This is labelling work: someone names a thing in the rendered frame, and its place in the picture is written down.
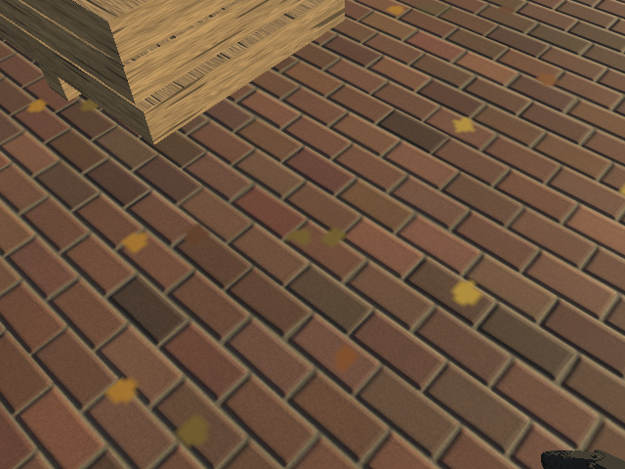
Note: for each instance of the right robot hand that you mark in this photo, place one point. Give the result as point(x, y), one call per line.
point(569, 459)

